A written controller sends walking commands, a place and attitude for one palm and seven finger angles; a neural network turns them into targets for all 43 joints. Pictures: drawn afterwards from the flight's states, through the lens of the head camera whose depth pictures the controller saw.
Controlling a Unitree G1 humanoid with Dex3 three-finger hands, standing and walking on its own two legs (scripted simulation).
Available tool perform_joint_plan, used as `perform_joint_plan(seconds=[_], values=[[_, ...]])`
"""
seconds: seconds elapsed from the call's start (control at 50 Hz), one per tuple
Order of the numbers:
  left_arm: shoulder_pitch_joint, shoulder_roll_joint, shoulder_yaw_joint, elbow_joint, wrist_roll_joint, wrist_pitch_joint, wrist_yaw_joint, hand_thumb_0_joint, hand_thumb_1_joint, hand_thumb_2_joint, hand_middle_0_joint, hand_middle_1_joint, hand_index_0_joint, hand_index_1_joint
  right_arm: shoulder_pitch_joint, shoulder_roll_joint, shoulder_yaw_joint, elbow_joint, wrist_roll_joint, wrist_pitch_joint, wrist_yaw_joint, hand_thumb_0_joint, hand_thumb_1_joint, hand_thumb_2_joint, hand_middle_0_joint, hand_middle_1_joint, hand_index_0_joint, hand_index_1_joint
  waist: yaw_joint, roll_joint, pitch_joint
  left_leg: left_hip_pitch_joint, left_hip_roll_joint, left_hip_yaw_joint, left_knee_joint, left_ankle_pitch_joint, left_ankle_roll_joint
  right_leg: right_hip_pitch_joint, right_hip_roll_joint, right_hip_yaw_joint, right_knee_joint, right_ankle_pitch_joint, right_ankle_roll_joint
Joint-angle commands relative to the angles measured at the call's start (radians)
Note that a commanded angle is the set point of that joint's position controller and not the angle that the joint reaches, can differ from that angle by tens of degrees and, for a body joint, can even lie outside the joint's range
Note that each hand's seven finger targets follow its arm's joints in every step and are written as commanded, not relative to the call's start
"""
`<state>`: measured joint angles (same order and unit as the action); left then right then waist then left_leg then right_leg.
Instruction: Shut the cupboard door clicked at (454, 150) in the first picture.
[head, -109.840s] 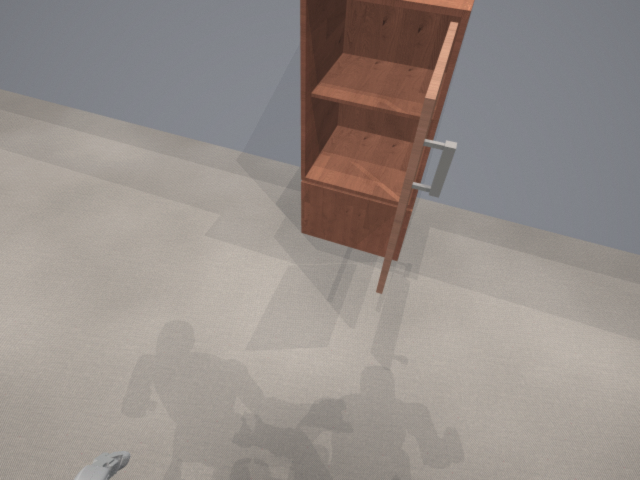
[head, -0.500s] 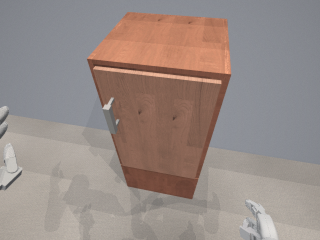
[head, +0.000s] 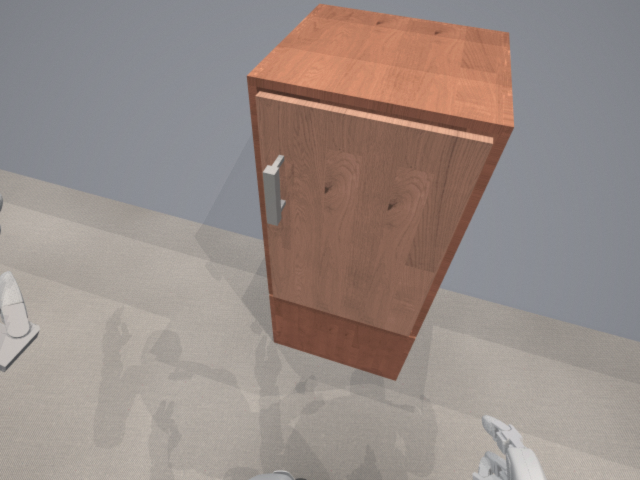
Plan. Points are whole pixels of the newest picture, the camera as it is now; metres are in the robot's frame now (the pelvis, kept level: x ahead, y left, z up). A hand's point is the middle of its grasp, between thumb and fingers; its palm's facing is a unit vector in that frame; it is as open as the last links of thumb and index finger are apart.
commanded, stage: step back with the hand held close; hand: left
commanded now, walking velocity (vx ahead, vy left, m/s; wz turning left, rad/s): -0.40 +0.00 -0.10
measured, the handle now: (276, 190) +0.61 +0.13 -0.01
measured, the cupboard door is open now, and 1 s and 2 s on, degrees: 0 0 0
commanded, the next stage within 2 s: stop stepping back and stand still in 0.40 s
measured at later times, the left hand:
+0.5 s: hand out of the picture +0.05 +0.30 +0.19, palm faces +0.51 -0.78 -0.37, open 7.4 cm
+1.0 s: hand out of the picture -0.03 +0.32 +0.21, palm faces +0.36 -0.81 -0.47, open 7.4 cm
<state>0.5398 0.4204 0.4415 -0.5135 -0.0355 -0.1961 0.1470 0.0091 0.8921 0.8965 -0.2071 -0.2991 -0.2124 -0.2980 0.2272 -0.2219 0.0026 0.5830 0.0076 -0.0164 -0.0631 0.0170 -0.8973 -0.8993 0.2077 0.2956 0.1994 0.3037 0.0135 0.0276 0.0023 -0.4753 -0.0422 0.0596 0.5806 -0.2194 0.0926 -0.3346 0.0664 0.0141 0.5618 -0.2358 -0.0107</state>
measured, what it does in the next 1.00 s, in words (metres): walks backwards: left foot, then right foot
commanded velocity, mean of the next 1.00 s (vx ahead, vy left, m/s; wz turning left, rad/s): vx -0.04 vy -0.05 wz -0.08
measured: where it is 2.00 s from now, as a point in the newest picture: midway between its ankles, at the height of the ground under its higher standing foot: outside the picture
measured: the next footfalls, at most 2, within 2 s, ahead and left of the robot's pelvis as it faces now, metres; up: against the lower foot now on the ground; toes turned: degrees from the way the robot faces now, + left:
left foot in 0.54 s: -0.03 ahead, +0.11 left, +0.00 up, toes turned +3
right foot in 0.92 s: -0.31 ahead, +0.00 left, +0.00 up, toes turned -14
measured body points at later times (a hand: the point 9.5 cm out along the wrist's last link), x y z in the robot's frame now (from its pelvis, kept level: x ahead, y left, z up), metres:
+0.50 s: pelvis -0.11 +0.02 -0.01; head -0.14 +0.07 +0.44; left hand +0.02 +0.34 +0.21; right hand +0.07 -0.21 -0.06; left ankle -0.03 +0.08 -0.70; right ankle -0.04 -0.13 -0.72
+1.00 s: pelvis -0.26 +0.08 +0.00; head -0.28 +0.12 +0.45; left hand -0.06 +0.36 +0.24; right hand -0.16 -0.18 -0.08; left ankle -0.17 +0.18 -0.66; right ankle -0.35 +0.01 -0.73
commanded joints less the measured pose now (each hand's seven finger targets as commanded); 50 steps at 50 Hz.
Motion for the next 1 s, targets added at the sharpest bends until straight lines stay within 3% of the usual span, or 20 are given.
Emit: perform_joint_plan(seconds=[0.0,0.14,0.32,0.38,0.42,0.44,0.48,0.5,0.52,0.54,0.56,0.62,0.7,0.8,0.82,0.84,0.86,0.9,0.94,0.98], values=[[-0.118,0.182,0.094,-0.194,-0.004,-0.067,0.026,0.000,0.900,0.900,-0.200,-0.300,-0.200,-0.300,-0.096,-0.142,-0.063,-0.144,-0.004,-0.060,-0.016,0.000,-0.900,-0.900,0.200,0.300,0.200,0.300,-0.026,-0.023,-0.082,0.006,0.162,-0.223,-0.180,-0.338,-0.030,-0.006,-0.106,0.180,-0.108,-0.191,-0.045],[-0.104,0.239,0.174,-0.255,-0.002,-0.087,0.024,0.000,0.900,0.900,-0.200,-0.300,-0.200,-0.300,-0.141,-0.149,-0.074,-0.149,-0.011,-0.073,-0.019,0.000,-0.900,-0.900,0.200,0.300,0.200,0.300,0.003,0.180,-0.148,-0.208,0.300,-0.324,-0.403,-0.507,0.006,0.239,0.022,0.012,0.197,-0.115,-0.003],[-0.029,0.213,0.164,-0.240,-0.039,-0.101,0.002,0.000,0.900,0.900,-0.200,-0.300,-0.200,-0.300,-0.113,-0.137,-0.084,-0.133,0.001,-0.096,0.008,0.000,-0.900,-0.900,0.200,0.300,0.200,0.300,-0.015,0.100,-0.164,0.049,0.233,-0.094,-0.249,-0.446,-0.131,-0.002,-0.027,0.054,-0.008,-0.339,-0.078],[-0.097,0.212,0.109,-0.268,-0.021,-0.106,0.014,0.000,0.900,0.900,-0.200,-0.300,-0.200,-0.300,-0.072,-0.103,-0.082,-0.100,0.000,-0.095,0.010,0.000,-0.900,-0.900,0.200,0.300,0.200,0.300,-0.040,-0.156,-0.115,0.385,0.088,0.005,0.280,-0.174,-0.160,-0.476,-0.280,0.344,-0.342,-0.529,-0.161],[-0.168,0.222,0.087,-0.274,0.009,-0.098,0.022,0.000,0.900,0.900,-0.200,-0.300,-0.200,-0.300,-0.082,-0.093,-0.081,-0.080,-0.010,-0.064,0.022,0.000,-0.900,-0.900,0.200,0.300,0.200,0.300,-0.039,-0.272,-0.063,0.321,0.087,-0.084,0.583,-0.182,-0.142,-0.523,-0.400,0.409,-0.408,-0.457,-0.197],[-0.217,0.239,0.104,-0.286,0.008,-0.096,0.024,0.000,0.900,0.900,-0.200,-0.300,-0.200,-0.300,-0.071,-0.096,-0.072,-0.070,-0.019,-0.060,0.020,0.000,-0.900,-0.900,0.200,0.300,0.200,0.300,-0.044,-0.239,-0.051,0.316,0.102,-0.116,0.560,-0.215,-0.129,-0.521,-0.386,0.360,-0.377,-0.373,-0.175],[-0.281,0.202,0.063,-0.205,0.009,-0.064,0.027,0.000,0.900,0.900,-0.200,-0.300,-0.200,-0.300,-0.066,-0.086,-0.028,-0.082,-0.025,-0.054,-0.002,0.000,-0.900,-0.900,0.200,0.300,0.200,0.300,-0.061,-0.106,0.073,0.215,0.114,-0.108,0.040,-0.232,-0.112,-0.379,-0.235,0.181,-0.183,-0.231,-0.051],[-0.343,0.169,0.031,-0.179,-0.005,-0.056,0.024,0.000,0.900,0.900,-0.200,-0.300,-0.200,-0.300,-0.068,-0.125,-0.038,-0.071,-0.007,-0.062,-0.012,0.000,-0.900,-0.900,0.200,0.300,0.200,0.300,-0.070,0.113,0.112,0.132,0.150,-0.150,-0.205,-0.247,-0.097,-0.331,-0.141,0.109,0.040,-0.273,-0.015],[-0.383,0.151,0.037,-0.175,-0.002,-0.065,0.030,0.000,0.900,0.900,-0.200,-0.300,-0.200,-0.300,-0.088,-0.175,-0.056,-0.077,-0.005,-0.091,-0.019,0.000,-0.900,-0.900,0.200,0.300,0.200,0.300,-0.052,0.449,0.112,-0.060,0.374,-0.394,-0.422,-0.360,-0.009,-0.219,-0.007,0.011,0.386,-0.284,0.023],[-0.450,0.184,0.047,-0.180,0.019,-0.059,0.043,0.000,0.900,0.900,-0.200,-0.300,-0.200,-0.300,-0.060,-0.134,-0.068,-0.080,-0.017,-0.116,-0.027,0.000,-0.900,-0.900,0.200,0.300,0.200,0.300,-0.064,0.447,0.141,-0.139,0.457,-0.487,-0.457,-0.404,0.040,-0.191,0.000,0.048,0.585,-0.282,0.031],[-0.410,0.201,0.078,-0.149,0.020,-0.071,0.042,0.000,0.900,0.900,-0.200,-0.300,-0.200,-0.300,-0.059,-0.109,-0.066,-0.070,-0.012,-0.136,-0.020,0.000,-0.900,-0.900,0.200,0.300,0.200,0.300,-0.041,0.284,0.065,-0.096,0.437,-0.402,-0.428,-0.477,0.042,-0.159,-0.010,0.072,0.626,-0.221,0.031],[-0.237,0.161,0.064,-0.295,-0.003,-0.039,0.010,0.000,0.900,0.900,-0.200,-0.300,-0.200,-0.300,-0.102,-0.126,-0.079,-0.123,0.008,-0.139,0.036,0.000,-0.900,-0.900,0.200,0.300,0.200,0.300,-0.023,0.153,-0.068,0.043,0.363,-0.358,-0.419,-0.601,-0.023,-0.172,0.024,0.006,0.709,-0.183,0.050],[-0.052,0.183,0.076,-0.464,-0.025,-0.010,0.018,0.000,0.900,0.900,-0.200,-0.300,-0.200,-0.300,-0.144,-0.091,-0.065,-0.140,-0.001,-0.131,0.056,0.000,-0.900,-0.900,0.200,0.300,0.200,0.300,0.001,0.256,-0.146,0.224,0.261,-0.217,-0.510,-0.514,-0.199,-0.127,0.052,-0.110,0.491,-0.177,0.032],[0.082,0.249,0.132,-0.323,-0.040,0.018,0.030,0.000,0.900,0.900,-0.200,-0.300,-0.200,-0.300,-0.085,-0.061,-0.051,-0.105,-0.031,-0.116,0.019,0.000,-0.900,-0.900,0.200,0.300,0.200,0.300,0.011,0.307,-0.165,0.117,0.126,0.025,-0.452,-0.276,-0.288,0.368,0.126,-0.296,-0.128,-0.319,-0.046],[0.069,0.270,0.143,-0.300,-0.038,0.023,0.025,0.000,0.900,0.900,-0.200,-0.300,-0.200,-0.300,-0.071,-0.058,-0.050,-0.092,-0.016,-0.111,0.019,0.000,-0.900,-0.900,0.200,0.300,0.200,0.300,0.019,0.156,-0.171,0.082,0.059,0.117,-0.222,-0.230,-0.278,0.421,0.049,-0.246,-0.246,-0.256,-0.088],[0.080,0.288,0.160,-0.260,-0.040,0.020,0.020,0.000,0.900,0.900,-0.200,-0.300,-0.200,-0.300,-0.009,-0.058,-0.052,-0.064,0.005,-0.094,0.015,0.000,-0.900,-0.900,0.200,0.300,0.200,0.300,-0.001,-0.068,-0.199,0.183,0.022,0.152,0.131,-0.175,-0.191,0.266,-0.110,-0.105,-0.268,-0.120,-0.140],[-0.001,0.291,0.151,-0.264,-0.041,0.018,0.024,0.000,0.900,0.900,-0.200,-0.300,-0.200,-0.300,-0.032,-0.068,-0.056,-0.064,0.006,-0.068,0.008,0.000,-0.900,-0.900,0.200,0.300,0.200,0.300,-0.023,-0.226,-0.116,0.025,0.060,0.019,0.405,-0.216,-0.134,0.168,-0.302,0.078,-0.316,-0.083,-0.204],[-0.185,0.410,0.280,-0.256,-0.041,-0.029,0.042,0.000,0.900,0.900,-0.200,-0.300,-0.200,-0.300,-0.083,-0.111,-0.043,-0.082,-0.005,-0.069,0.008,0.000,-0.900,-0.900,0.200,0.300,0.200,0.300,-0.047,-0.212,0.033,-0.293,0.121,-0.132,0.756,-0.184,-0.111,0.055,-0.503,0.324,-0.419,-0.254,-0.308],[-0.256,0.284,0.170,-0.151,-0.031,-0.043,0.034,0.000,0.900,0.900,-0.200,-0.300,-0.200,-0.300,-0.110,-0.098,-0.052,-0.109,0.024,-0.078,0.013,0.000,-0.900,-0.900,0.200,0.300,0.200,0.300,-0.042,-0.254,0.019,-0.349,0.166,-0.110,0.676,-0.194,-0.116,0.183,-0.427,0.271,-0.344,-0.239,-0.242],[-0.153,0.188,0.098,-0.022,-0.019,-0.006,0.032,0.000,0.900,0.900,-0.200,-0.300,-0.200,-0.300,-0.105,-0.115,-0.062,-0.069,0.015,-0.068,-0.005,0.000,-0.900,-0.900,0.200,0.300,0.200,0.300,-0.022,-0.078,0.129,-0.272,0.191,-0.084,0.503,-0.138,-0.096,0.119,-0.385,0.236,-0.310,-0.173,-0.226]])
